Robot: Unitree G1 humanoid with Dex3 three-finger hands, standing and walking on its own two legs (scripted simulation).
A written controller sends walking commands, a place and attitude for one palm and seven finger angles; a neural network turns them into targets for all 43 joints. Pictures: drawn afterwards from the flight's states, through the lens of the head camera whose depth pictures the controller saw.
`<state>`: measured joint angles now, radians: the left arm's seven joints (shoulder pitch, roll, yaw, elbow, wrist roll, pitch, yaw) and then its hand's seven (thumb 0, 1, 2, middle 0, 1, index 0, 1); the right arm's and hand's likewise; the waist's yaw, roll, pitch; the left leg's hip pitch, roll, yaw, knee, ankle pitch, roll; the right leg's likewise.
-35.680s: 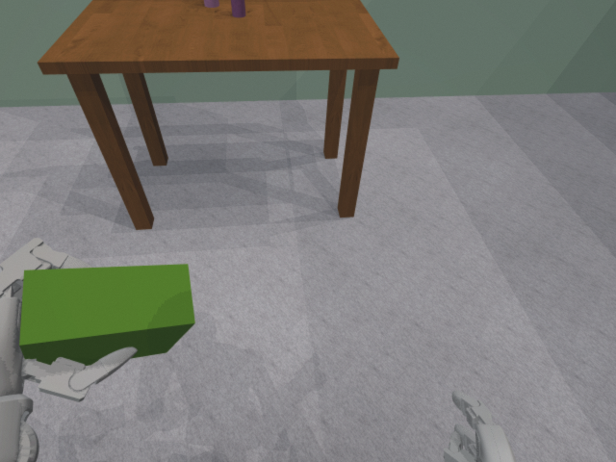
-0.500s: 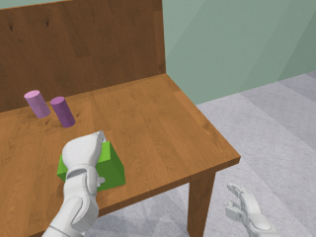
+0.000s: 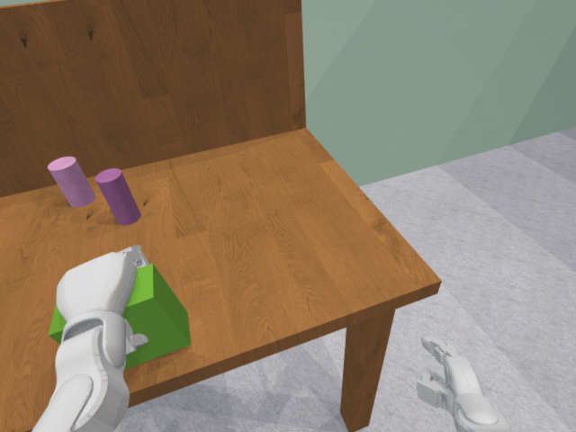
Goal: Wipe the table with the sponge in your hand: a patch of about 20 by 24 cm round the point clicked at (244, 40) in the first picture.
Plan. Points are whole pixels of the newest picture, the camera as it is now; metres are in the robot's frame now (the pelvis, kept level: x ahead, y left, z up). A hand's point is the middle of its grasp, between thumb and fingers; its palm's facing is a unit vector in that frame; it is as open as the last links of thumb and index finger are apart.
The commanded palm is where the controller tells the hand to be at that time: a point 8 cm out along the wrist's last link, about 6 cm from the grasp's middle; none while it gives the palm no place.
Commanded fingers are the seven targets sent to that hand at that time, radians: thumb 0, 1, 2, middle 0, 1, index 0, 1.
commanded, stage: wipe forward along the middle lane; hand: left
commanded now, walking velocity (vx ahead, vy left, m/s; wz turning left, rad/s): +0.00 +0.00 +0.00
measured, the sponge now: (135, 329) +0.23 +0.27 +0.04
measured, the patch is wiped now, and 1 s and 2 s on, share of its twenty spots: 1.00 1.00 1.00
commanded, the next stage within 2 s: slide back across to the first lane in 1.70 s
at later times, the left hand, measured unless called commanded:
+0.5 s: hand (121, 292) +0.26 +0.29 +0.09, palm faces +0.03 -0.07 -1.00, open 10.0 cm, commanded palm +0.24 +0.28 +0.13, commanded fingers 0.00 0.10 1.30 -1.20 -1.60 -1.20 -1.60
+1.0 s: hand (119, 268) +0.30 +0.31 +0.09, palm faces -0.03 -0.05 -1.00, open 10.0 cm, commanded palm +0.28 +0.32 +0.12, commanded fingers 0.00 0.10 1.30 -1.20 -1.60 -1.20 -1.60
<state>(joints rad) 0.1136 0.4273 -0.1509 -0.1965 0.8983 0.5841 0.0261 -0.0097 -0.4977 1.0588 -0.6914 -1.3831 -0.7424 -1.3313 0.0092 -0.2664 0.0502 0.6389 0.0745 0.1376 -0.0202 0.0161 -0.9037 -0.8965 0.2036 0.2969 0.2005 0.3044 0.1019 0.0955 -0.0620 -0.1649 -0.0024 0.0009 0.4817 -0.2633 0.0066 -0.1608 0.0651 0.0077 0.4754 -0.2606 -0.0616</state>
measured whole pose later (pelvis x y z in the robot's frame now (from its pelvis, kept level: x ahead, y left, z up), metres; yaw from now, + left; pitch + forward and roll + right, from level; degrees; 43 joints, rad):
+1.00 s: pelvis -0.01 +0.00 +0.00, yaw +2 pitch +1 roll +0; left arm -0.31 0.50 -0.06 0.42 0.95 0.32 0.01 0.00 -0.52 1.06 -0.72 -1.36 -0.77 -1.31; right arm 0.13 -0.29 0.02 0.69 0.08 0.10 -0.07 0.01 -0.90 -0.90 0.20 0.30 0.20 0.30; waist 0.06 0.08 -0.07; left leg -0.29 0.00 -0.04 0.51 -0.24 0.01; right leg -0.26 0.07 -0.03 0.47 -0.23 -0.07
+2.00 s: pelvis +0.02 +0.03 +0.00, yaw +1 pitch +8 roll -2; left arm -0.56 0.56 0.01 0.75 0.99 0.19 0.04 0.01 -0.52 1.07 -0.72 -1.35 -0.77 -1.32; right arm 0.22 -0.29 0.01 0.69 0.08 0.15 -0.05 0.01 -0.90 -0.90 0.21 0.30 0.20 0.30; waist 0.01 0.07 -0.11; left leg -0.38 -0.03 -0.02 0.52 -0.27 0.05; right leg -0.33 0.04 -0.01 0.43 -0.24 -0.02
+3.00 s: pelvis +0.02 +0.05 +0.00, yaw +3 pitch +4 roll -2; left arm -0.25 0.59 0.06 0.38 0.94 0.22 -0.01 0.00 -0.50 1.07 -0.68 -1.40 -0.72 -1.37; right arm 0.15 -0.28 0.02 0.66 0.07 0.15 -0.02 0.01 -0.90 -0.90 0.21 0.30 0.20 0.30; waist 0.06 0.07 -0.07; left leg -0.30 -0.06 -0.04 0.50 -0.27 0.07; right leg -0.23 0.02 -0.03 0.40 -0.24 -0.01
